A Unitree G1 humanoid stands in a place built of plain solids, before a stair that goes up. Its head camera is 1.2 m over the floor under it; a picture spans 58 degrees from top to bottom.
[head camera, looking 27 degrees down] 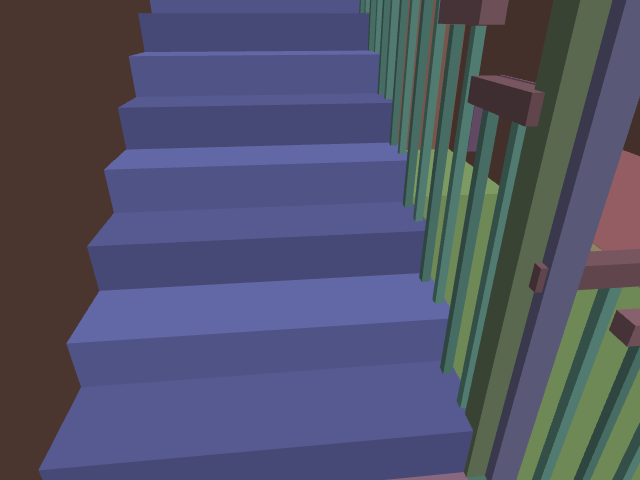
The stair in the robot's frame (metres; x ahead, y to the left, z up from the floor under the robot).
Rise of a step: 0.18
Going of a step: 0.28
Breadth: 1.19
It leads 6 degrees to the left of straight ahead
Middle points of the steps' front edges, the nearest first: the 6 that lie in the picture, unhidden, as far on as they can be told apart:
0.78 0.13 0.18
1.06 0.15 0.35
1.33 0.18 0.53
1.61 0.21 0.70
1.89 0.24 0.88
2.17 0.27 1.05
